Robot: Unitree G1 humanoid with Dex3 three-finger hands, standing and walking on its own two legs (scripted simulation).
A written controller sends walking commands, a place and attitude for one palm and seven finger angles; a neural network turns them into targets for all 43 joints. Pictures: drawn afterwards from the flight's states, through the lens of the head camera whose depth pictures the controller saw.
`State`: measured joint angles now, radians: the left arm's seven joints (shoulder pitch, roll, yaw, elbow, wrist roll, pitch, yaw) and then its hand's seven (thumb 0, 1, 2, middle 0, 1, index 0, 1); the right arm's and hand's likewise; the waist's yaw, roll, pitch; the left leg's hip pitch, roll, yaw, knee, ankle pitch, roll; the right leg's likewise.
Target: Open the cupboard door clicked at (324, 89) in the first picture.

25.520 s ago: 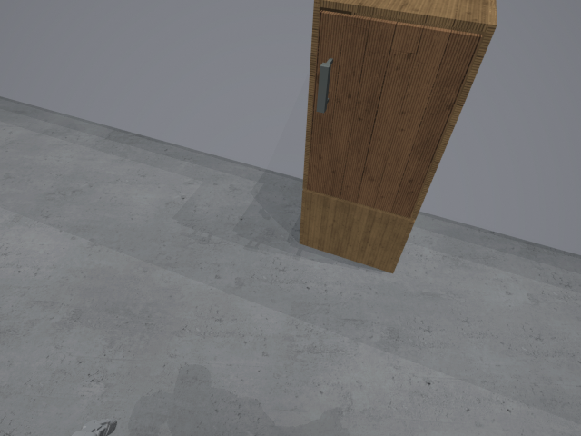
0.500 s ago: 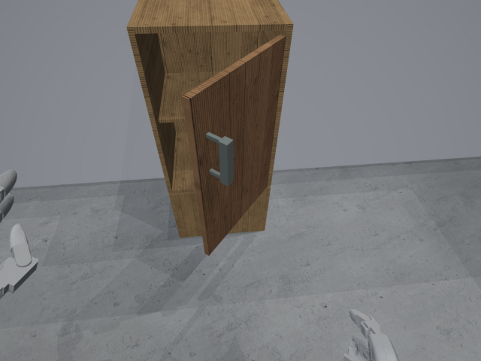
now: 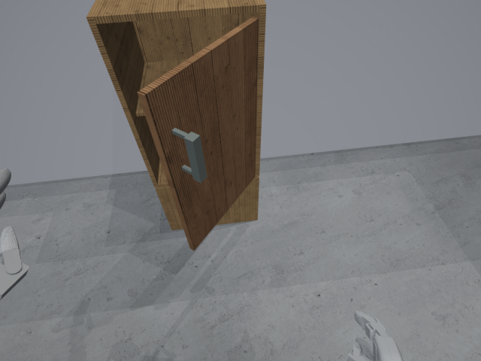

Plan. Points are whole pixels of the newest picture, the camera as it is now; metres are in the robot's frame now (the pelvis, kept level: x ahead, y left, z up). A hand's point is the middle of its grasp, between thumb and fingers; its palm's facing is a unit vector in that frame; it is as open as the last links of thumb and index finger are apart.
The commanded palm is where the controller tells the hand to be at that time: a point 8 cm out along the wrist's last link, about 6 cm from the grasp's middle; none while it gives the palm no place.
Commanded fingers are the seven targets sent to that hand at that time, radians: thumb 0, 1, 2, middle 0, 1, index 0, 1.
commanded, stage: stop stepping back and stand still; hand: left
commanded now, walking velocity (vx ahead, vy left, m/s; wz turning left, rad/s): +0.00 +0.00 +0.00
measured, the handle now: (189, 155) +0.52 +0.14 +0.02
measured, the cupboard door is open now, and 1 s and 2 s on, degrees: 49 49 49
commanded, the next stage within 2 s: none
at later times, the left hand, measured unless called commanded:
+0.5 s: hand (70, 278) +0.19 +0.20 +0.15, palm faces +0.42 -0.72 -0.55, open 7.4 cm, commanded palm +0.13 +0.23 +0.18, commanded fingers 0.00 0.90 0.90 -0.20 -0.30 -0.20 -0.30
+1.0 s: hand (101, 318) +0.15 +0.16 +0.15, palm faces +0.48 -0.73 -0.49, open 7.4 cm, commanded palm +0.10 +0.19 +0.18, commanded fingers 0.00 0.90 0.90 -0.20 -0.30 -0.20 -0.30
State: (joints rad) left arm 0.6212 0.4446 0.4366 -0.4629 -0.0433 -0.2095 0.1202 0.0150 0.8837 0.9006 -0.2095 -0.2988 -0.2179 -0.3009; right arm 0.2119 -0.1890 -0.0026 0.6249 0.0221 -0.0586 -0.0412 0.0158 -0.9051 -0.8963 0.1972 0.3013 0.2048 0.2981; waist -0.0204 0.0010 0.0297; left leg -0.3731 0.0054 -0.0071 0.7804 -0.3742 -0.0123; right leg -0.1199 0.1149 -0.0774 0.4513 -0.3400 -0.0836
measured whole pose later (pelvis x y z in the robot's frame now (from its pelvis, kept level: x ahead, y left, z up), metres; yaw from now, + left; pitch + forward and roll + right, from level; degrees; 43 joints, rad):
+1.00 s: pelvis -0.03 -0.12 +0.01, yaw +3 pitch -1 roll +2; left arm 0.55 0.34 0.38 -0.38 -0.02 -0.20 0.15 0.02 0.88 0.90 -0.21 -0.30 -0.22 -0.30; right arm 0.23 -0.20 0.00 0.66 0.01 -0.08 -0.06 0.02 -0.90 -0.90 0.20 0.30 0.21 0.30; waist 0.02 0.01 0.04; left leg -0.33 -0.01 0.00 0.79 -0.36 0.00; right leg -0.22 0.06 -0.05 0.44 -0.22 -0.10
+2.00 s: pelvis -0.04 -0.07 +0.01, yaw +4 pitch +0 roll -1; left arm 0.56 0.40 0.38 -0.48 -0.04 -0.18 0.14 0.02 0.89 0.90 -0.21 -0.30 -0.22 -0.30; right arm 0.22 -0.21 0.01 0.61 0.00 -0.11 -0.07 0.02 -0.90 -0.90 0.20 0.30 0.21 0.30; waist 0.02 -0.01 0.03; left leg -0.19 -0.04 0.01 0.41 -0.22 0.05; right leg -0.21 0.03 -0.05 0.36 -0.15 -0.03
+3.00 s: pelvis -0.04 -0.10 +0.01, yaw +5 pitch -1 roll +0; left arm 0.25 0.19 0.01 1.13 0.00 0.00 0.02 0.01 0.91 0.90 -0.19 -0.30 -0.20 -0.30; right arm 0.30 -0.15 0.02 1.11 -0.03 0.02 -0.02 0.01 -0.91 -0.90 0.20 0.30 0.20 0.30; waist 0.00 0.03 0.05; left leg -0.18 -0.02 0.00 0.41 -0.21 0.01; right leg -0.20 0.06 -0.07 0.39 -0.17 -0.08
